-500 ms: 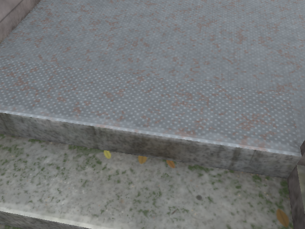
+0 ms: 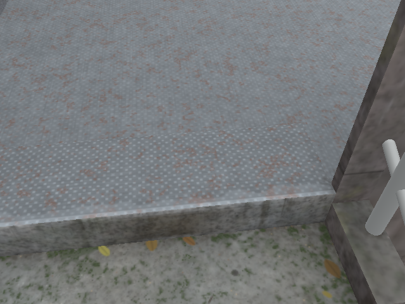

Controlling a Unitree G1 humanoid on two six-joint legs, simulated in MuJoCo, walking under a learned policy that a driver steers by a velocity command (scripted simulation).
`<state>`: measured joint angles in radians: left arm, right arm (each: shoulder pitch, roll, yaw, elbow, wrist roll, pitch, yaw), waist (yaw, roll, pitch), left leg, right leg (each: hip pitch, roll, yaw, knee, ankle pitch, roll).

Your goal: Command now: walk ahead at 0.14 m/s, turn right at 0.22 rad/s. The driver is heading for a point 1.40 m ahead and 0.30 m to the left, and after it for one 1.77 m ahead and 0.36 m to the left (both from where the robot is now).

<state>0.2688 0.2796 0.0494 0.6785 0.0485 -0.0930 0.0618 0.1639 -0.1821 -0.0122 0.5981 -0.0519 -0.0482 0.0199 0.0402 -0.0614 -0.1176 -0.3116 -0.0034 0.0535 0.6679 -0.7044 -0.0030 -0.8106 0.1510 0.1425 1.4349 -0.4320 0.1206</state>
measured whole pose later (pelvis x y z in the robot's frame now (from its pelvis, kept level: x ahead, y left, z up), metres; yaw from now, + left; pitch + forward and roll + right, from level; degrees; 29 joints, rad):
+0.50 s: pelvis -0.06 -0.03 -0.12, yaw +11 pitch +5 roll -1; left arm 0.26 0.20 -0.01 0.81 0.08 -0.08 -0.08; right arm 0.38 -0.21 -0.01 0.91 -0.02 0.00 -0.02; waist 0.02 -0.03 -0.08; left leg -0.96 0.02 -0.20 1.92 -0.14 -0.04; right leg -0.34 0.03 -0.21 0.62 -0.38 -0.13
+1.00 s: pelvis +0.03 +0.17 -0.09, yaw +23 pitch +7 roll +3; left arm 0.51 0.13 -0.03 1.09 0.05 -0.11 -0.08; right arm -0.17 -0.11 0.07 0.71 -0.03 -0.02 0.09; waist 0.10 -0.06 -0.10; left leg -0.96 0.04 0.12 1.38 -0.54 0.10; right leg 0.03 -0.30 -0.29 0.30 -0.18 0.03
